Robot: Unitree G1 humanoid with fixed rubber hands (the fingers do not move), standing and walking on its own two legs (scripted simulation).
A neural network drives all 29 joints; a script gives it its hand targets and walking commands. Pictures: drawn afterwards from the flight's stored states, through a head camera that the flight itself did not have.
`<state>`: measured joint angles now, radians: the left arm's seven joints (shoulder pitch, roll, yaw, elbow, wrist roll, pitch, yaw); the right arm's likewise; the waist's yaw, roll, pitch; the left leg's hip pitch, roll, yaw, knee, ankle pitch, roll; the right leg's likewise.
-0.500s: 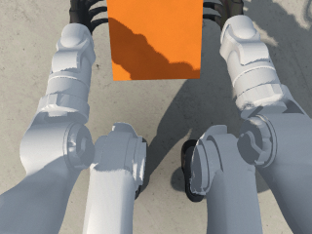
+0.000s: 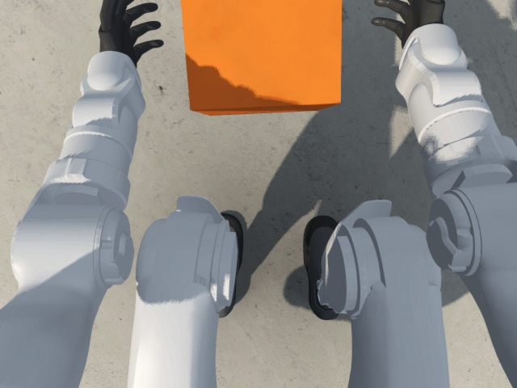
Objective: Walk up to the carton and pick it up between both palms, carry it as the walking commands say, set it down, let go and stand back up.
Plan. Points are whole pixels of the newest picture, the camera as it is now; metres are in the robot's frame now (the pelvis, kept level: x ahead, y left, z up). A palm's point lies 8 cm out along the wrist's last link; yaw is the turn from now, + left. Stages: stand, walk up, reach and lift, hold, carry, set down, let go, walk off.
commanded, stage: set down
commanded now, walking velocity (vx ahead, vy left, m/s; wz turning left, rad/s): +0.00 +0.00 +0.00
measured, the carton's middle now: (261, 30) +0.55 +0.03 -0.27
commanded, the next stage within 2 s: let go in 1.58 s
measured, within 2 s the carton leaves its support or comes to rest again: neither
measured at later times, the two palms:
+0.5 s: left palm (81, 21) +0.51 +0.21 -0.11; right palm out of the picture +0.53 -0.14 -0.10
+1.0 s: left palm out of the picture +0.52 +0.21 +0.03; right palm out of the picture +0.54 -0.15 +0.04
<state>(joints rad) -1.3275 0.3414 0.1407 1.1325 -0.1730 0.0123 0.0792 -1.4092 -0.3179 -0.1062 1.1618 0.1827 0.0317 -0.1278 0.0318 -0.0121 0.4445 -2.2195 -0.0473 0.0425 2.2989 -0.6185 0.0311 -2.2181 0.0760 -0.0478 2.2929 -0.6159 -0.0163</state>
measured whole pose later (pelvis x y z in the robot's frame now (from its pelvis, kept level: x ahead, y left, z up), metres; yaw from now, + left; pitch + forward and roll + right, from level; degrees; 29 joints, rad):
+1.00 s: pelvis -0.02 +0.00 +0.16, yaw +1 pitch +27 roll +0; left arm -1.31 0.39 0.19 0.69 -0.19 0.32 0.10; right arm -1.32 -0.32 -0.15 0.61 0.19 0.35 -0.17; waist 0.02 -0.02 0.52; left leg -1.73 -0.06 0.01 1.77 -0.51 0.02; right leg -1.73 0.08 -0.01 1.77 -0.51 -0.02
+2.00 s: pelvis +0.08 +0.00 +0.37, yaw +1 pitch +31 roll +0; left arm -0.53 0.20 0.20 0.62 0.06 0.10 -0.03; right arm -0.53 -0.15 -0.19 0.56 -0.07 0.13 -0.05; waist 0.02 0.00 0.06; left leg -1.03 -0.06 -0.04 0.79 -0.29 0.02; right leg -1.03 0.06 0.05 0.80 -0.30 -0.02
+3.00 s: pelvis +0.11 +0.01 +0.42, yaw +1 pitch -7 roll +0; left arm 0.21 0.22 0.04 0.48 0.04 0.15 -0.04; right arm 0.22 -0.22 -0.03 0.51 -0.01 0.12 0.03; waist 0.01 0.00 0.11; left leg -0.11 -0.06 -0.05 0.55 -0.32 0.03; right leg -0.11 0.04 0.05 0.55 -0.32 -0.02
